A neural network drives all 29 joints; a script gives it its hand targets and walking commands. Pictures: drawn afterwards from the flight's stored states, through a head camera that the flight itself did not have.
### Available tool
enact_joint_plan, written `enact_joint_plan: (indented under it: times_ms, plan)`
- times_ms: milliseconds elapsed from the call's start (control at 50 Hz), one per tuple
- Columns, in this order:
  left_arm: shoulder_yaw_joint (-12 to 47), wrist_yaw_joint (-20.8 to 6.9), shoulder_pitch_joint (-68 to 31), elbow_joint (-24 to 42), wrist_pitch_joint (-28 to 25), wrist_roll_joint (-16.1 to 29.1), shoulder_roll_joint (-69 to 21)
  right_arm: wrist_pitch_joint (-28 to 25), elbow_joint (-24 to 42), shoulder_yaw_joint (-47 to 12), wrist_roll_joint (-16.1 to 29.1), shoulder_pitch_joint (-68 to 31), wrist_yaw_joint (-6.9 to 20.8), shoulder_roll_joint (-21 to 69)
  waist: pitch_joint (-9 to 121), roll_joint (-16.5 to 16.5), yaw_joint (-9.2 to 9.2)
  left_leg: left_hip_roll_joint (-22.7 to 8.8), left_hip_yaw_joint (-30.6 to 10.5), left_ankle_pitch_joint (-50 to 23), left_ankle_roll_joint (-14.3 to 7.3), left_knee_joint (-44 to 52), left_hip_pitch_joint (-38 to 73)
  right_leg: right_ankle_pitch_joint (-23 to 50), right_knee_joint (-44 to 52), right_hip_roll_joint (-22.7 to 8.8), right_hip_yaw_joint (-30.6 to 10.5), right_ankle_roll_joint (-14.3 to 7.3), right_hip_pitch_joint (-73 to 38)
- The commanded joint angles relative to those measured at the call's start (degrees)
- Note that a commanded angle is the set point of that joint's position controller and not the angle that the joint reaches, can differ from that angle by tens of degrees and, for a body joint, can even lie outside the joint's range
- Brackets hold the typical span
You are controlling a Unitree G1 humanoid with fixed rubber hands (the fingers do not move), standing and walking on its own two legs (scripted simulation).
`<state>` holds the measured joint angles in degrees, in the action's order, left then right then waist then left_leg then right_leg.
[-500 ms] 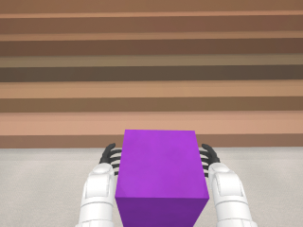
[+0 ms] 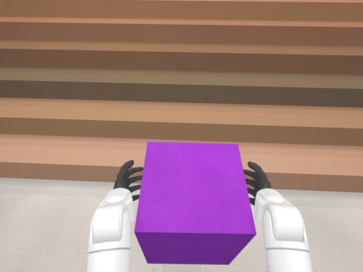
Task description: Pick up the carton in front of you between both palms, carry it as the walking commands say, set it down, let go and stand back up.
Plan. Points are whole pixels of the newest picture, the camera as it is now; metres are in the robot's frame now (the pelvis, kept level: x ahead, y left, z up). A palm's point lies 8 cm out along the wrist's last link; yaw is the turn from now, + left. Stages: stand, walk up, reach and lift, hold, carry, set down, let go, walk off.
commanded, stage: carry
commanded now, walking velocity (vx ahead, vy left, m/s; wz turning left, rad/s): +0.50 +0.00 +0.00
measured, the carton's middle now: (190, 206) +0.31 +0.01 +0.02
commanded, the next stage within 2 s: none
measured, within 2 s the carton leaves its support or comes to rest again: neither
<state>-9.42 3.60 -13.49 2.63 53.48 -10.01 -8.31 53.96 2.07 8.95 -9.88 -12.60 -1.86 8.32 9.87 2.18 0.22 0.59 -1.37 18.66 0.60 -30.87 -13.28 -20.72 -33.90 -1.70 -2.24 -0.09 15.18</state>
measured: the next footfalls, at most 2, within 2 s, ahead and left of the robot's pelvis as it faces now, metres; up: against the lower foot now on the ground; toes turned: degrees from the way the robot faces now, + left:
left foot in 0.40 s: +0.32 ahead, +0.10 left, +0.00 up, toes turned +11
right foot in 0.92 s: +0.71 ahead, -0.09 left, +0.00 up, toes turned -8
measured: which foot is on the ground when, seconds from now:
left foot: down 0.00-0.14, up 0.16-0.38, down 0.40-0.94, up 0.96-1.00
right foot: down 0.00-0.42, up 0.44-0.90, down 0.92-1.00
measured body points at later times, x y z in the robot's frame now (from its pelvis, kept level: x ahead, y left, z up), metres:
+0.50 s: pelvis +0.24 +0.03 -0.01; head +0.22 +0.05 +0.44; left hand +0.50 +0.18 +0.08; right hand +0.48 -0.13 +0.08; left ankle +0.28 +0.09 -0.73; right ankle +0.10 -0.09 -0.65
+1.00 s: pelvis +0.55 -0.02 -0.02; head +0.55 -0.03 +0.43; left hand +0.85 +0.15 +0.12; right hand +0.87 -0.15 +0.11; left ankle +0.36 +0.10 -0.64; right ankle +0.67 -0.08 -0.73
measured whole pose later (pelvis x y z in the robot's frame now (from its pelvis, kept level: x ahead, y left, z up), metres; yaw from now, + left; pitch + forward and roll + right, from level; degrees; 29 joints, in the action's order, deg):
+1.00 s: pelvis +0.55 -0.02 -0.02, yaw +2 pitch +2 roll +0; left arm -7.6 11.9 -19.3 20.8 70.0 1.3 -6.3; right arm 73.1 22.9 8.9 2.7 -18.1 -10.2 2.6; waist 3.7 -0.8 3.6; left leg -1.9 2.6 26.1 -2.1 -64.1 -12.5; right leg -8.4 -35.1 -1.3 11.0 -6.4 29.7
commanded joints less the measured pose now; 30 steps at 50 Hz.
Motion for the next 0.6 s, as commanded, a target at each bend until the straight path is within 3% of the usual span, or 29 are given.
enact_joint_plan:
  times_ms: [0, 20, 60, 80, 100, 120, 140, 160, 180, 200, 220, 240, 260, 280, 300, 320, 340, 360, 380, 400, 420, 440, 460, 480, 500, 520, 560, 580]
  plan:
    - [41.2, -7.1, -24.9, 10.1, 6.2, 18.8, -49.2, 5.2, 9.0, -36.5, 16.0, -23.0, 6.0, 43.8, 0.9, -16.8, -1.45, -17.4, -20.3, -3.5, -10.8, 12.5, 14.2, -4.8, -4.3, 1.2, 8.1, -0.4, 23.9]
    - [40.3, -6.3, -24.1, 8.7, 7.9, 20.2, -47.6, 6.3, 12.1, -36.8, 16.9, -24.3, 4.8, 43.5, 0.5, -13.0, -1.21, -17.2, -19.4, -9.5, -11.5, 11.9, 13.0, -6.3, -2.3, 1.3, 9.2, -0.9, 21.2]
    - [42.1, -5.0, -21.8, 17.1, 9.4, 22.7, -48.0, 8.8, 19.4, -38.4, 18.1, -21.3, 2.8, 44.2, 6.7, -9.7, -0.83, -13.7, -11.4, -15.0, -8.9, 7.2, 11.5, 0.3, 6.9, 1.6, 10.7, -0.7, 9.7]
    - [42.0, -4.0, -19.8, 16.0, 10.6, 22.6, -48.5, 9.8, 19.9, -38.7, 19.7, -21.1, 1.9, 44.0, 8.8, -4.9, -0.08, -10.1, -3.3, -18.0, -5.9, 0.1, 1.4, 3.0, 11.9, 1.2, 9.5, -1.1, -5.8]
    - [40.5, -3.0, -17.7, 18.7, 10.8, 22.1, -47.8, 10.7, 21.8, -39.7, 20.0, -19.5, 1.6, 43.9, 10.0, 9.9, 1.79, -4.9, 5.0, -11.4, -2.6, -13.7, -13.2, 4.1, 18.6, -8.5, -4.3, -2.2, -20.8]
    - [39.5, -1.9, -14.3, 19.5, 11.2, 21.8, -45.9, 11.7, 26.1, -41.3, 22.7, -20.0, 1.3, 44.9, 7.4, 18.3, 1.03, -0.5, 9.8, 4.6, 0.6, -19.2, -31.1, 20.9, 18.4, -17.7, -21.0, -9.2, -30.2]
    - [38.4, -1.1, -14.0, 20.7, 11.7, 21.1, -46.8, 12.6, 27.4, -40.7, 23.4, -22.4, 0.9, 43.1, 4.0, 14.9, 2.19, -2.1, 7.7, 14.5, -0.3, -21.2, -37.9, 34.6, 16.0, -21.5, -21.9, -13.9, -32.4]
    - [38.3, -0.4, -12.1, 23.5, 12.8, 21.3, -45.8, 13.1, 28.4, -41.6, 24.4, -19.6, 0.7, 43.3, 4.2, 8.6, 1.81, -2.5, 7.2, 15.8, -0.7, -23.4, -38.9, 40.2, 15.3, -20.7, -20.2, -13.3, -34.2]
    - [39.6, 0.2, -11.0, 24.1, 13.3, 21.6, -47.5, 13.0, 29.2, -40.4, 24.9, -17.0, 0.2, 42.7, 5.9, 3.7, 2.5, -2.9, 7.7, 15.4, -1.4, -22.3, -41.2, 38.5, 14.6, -20.5, -16.0, -12.3, -38.4]
    - [40.5, 0.4, -9.5, 27.1, 13.3, 21.6, -46.2, 13.3, 29.2, -39.2, 24.2, -13.3, 0.2, 43.5, 5.1, 2.6, 2.25, -4.5, 7.7, 13.0, -1.5, -19.7, -40.1, 35.6, 16.5, -19.5, -13.7, -11.4, -35.4]
    - [40.0, 0.4, -9.4, 31.2, 13.3, 21.7, -45.5, 13.3, 31.2, -39.6, 24.0, -11.4, 0.2, 43.0, 7.3, 4.4, 1.95, -6.4, 5.6, 7.6, -1.5, -14.1, -31.6, 27.4, 18.0, -18.8, -10.2, -9.6, -29.1]
    - [41.0, 0.6, -11.0, 31.3, 14.1, 22.2, -45.0, 13.5, 30.2, -38.4, 23.0, -10.9, -0.2, 41.9, 5.8, 2.9, 1.73, -3.4, 9.5, 3.7, -1.3, -9.8, -28.8, 28.4, 18.2, -15.6, -6.7, -8.2, -27.8]
    - [41.7, 0.5, -11.2, 31.2, 14.3, 24.0, -46.0, 13.7, 31.3, -37.7, 22.5, -9.3, -0.5, 41.1, 5.5, 9.2, 1.39, -3.6, 8.4, -1.4, -1.3, -4.4, -24.3, 23.1, 19.0, -15.9, -3.2, -6.6, -24.4]
    - [41.8, 0.2, -10.1, 31.8, 14.5, 23.4, -44.2, 14.2, 31.7, -37.5, 21.1, -9.5, -1.2, 39.8, 4.7, 8.3, 0.57, -3.3, 9.6, -6.4, -1.8, -2.1, -15.7, 22.5, 18.9, -15.6, 0.3, -5.4, -18.6]
    - [42.6, 0.0, -9.9, 32.9, 14.4, 25.4, -43.3, 13.9, 33.5, -38.7, 22.2, -9.2, -1.2, 41.1, 5.5, 7.3, -0.11, -1.4, 12.5, -11.7, -1.6, -0.3, -5.5, 19.9, 17.0, -13.2, 4.9, -4.7, -10.1]
    - [43.9, 0.0, -10.9, 34.9, 14.6, 25.9, -43.6, 13.9, 32.5, -37.3, 21.7, -9.3, -1.3, 41.0, 5.9, 1.9, -0.04, 2.4, 19.7, -9.6, -1.3, 0.6, 2.3, 26.0, 11.4, -9.4, 10.1, -4.2, -7.1]
    - [44.4, 0.1, -11.8, 34.6, 14.7, 25.3, -41.6, 13.8, 31.6, -37.4, 20.6, -7.5, -1.7, 39.7, 7.5, 1.5, -0.72, 3.2, 19.7, -8.1, -2.3, 0.6, 11.5, 26.5, 4.5, -8.3, 12.5, -3.0, -2.0]
    - [43.5, 0.4, -11.7, 35.5, 15.0, 26.0, -40.0, 14.1, 32.6, -36.4, 21.4, -7.8, -1.9, 38.5, 10.0, -2.7, -1.52, -2.3, 12.2, -3.7, -3.9, 1.3, 22.6, 20.8, -6.4, -6.3, 14.2, -1.2, 6.8]
    - [42.3, 1.0, -9.2, 35.9, 15.8, 24.1, -37.0, 14.6, 32.3, -37.3, 21.8, -7.6, -2.7, 36.0, 11.3, -16.6, -1.89, -20.1, -19.7, 16.0, -9.9, 14.4, 23.9, 4.4, -23.4, -0.4, 13.9, 2.5, 18.0]
    - [42.5, 1.0, -10.4, 36.3, 16.4, 25.6, -37.3, 15.0, 32.8, -35.5, 22.2, -7.4, -2.9, 35.1, 8.1, -15.1, -2.31, -27.0, -37.8, 10.0, -16.3, 21.4, 23.3, -7.9, -34.7, 2.8, 7.0, 1.3, 26.8]
    - [41.7, 0.9, -10.3, 35.5, 16.5, 25.6, -37.6, 15.4, 32.8, -37.0, 22.2, -7.7, -3.0, 35.6, 8.7, -9.6, -1.73, -26.2, -31.2, 1.0, -16.1, 19.7, 23.5, -7.0, -38.9, -1.1, 3.6, -1.0, 27.6]
    - [41.4, 0.6, -8.6, 32.0, 16.6, 24.7, -38.2, 15.4, 34.8, -38.1, 23.3, -11.5, -2.6, 36.5, 8.5, -4.1, -1.59, -25.4, -26.1, -1.2, -14.8, 19.4, 19.2, -5.2, -39.1, -4.3, 2.6, -2.3, 27.6]
    - [40.4, 0.3, -8.9, 31.9, 16.3, 24.2, -40.6, 15.2, 36.1, -39.4, 24.0, -11.9, -2.2, 37.4, 8.4, -3.4, -0.74, -22.9, -20.4, -2.7, -12.9, 19.0, 16.5, -1.2, -36.4, -5.7, 2.0, -2.4, 25.8]
    - [40.9, 0.1, -7.9, 30.4, 16.0, 23.5, -42.0, 15.2, 35.1, -40.8, 24.4, -12.6, -1.7, 40.5, 8.0, -3.9, -0.51, -21.8, -14.4, -0.1, -10.7, 20.5, 13.2, 2.7, -34.0, -7.5, 1.7, -2.1, 24.6]
    - [41.5, -0.4, -8.1, 32.0, 15.2, 24.0, -43.9, 14.5, 36.5, -42.6, 26.1, -13.1, -0.8, 43.3, 8.6, -2.8, -0.54, -19.2, -9.7, -4.4, -8.4, 20.9, 10.7, 6.2, -30.8, -7.2, 2.0, -2.0, 21.2]
    - [40.5, -0.3, -8.9, 31.3, 14.8, 23.3, -43.7, 14.3, 36.1, -42.5, 27.0, -13.6, -0.2, 43.0, 7.1, -4.3, -0.96, -17.7, -7.0, -7.1, -8.1, 21.8, 12.2, 5.7, -26.2, -5.3, 4.8, -1.4, 22.8]
    - [39.5, 0.0, -3.6, 27.6, 14.3, 20.5, -44.1, 14.4, 34.7, -42.6, 26.8, -12.0, 0.9, 40.8, 5.1, -7.9, -1.27, -17.1, -3.3, -16.2, -5.3, 21.5, 14.7, 11.7, -23.7, -5.4, 6.9, -1.2, 25.3]
    - [40.6, 0.1, -5.3, 28.2, 14.7, 19.5, -42.9, 14.3, 33.2, -41.1, 24.9, -9.7, 1.1, 39.1, 2.3, -10.2, -0.8, -16.0, -1.2, -16.0, -5.6, 22.8, 13.3, 13.5, -22.6, -5.4, 7.4, -1.0, 26.3]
